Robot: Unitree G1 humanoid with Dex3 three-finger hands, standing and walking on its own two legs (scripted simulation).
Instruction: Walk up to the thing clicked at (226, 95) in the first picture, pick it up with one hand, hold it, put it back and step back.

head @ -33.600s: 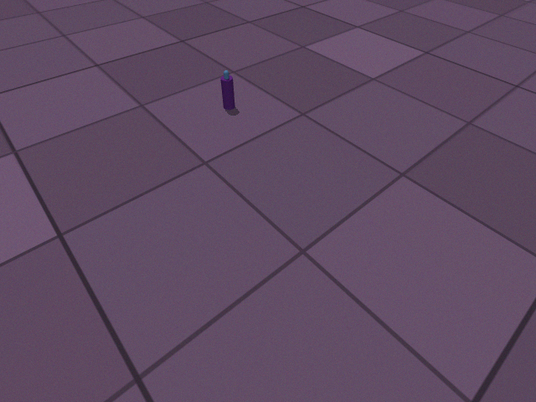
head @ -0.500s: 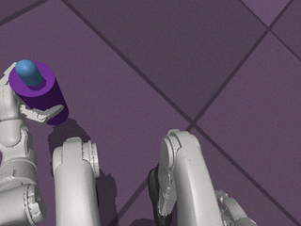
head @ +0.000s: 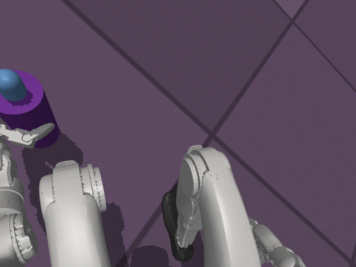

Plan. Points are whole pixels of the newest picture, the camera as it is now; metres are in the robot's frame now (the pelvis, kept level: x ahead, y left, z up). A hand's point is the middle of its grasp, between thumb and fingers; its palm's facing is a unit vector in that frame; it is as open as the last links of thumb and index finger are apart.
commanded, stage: lower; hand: left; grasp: from the side
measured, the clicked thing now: (27, 111) +0.43 +0.26 -0.12
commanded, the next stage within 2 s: loosen in 0.60 s
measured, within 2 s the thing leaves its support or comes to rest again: rests again in 1.52 s
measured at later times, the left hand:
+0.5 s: hand (27, 112) +0.44 +0.27 -0.16, palm faces +0.24 -0.97 -0.01, open 11.1 cm
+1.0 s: hand (25, 108) +0.45 +0.27 -0.15, palm faces +0.27 -0.96 +0.02, open 12.4 cm
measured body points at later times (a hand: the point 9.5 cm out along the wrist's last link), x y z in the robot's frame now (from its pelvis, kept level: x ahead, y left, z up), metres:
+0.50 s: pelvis +0.00 +0.01 -0.01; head +0.24 +0.15 +0.34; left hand +0.43 +0.32 -0.16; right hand +0.12 -0.26 -0.07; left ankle +0.08 +0.13 -0.27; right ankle +0.11 -0.12 -0.27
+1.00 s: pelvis -0.01 +0.01 -0.01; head +0.22 +0.17 +0.33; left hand +0.43 +0.32 -0.15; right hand +0.13 -0.25 -0.06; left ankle +0.08 +0.13 -0.27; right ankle +0.11 -0.12 -0.27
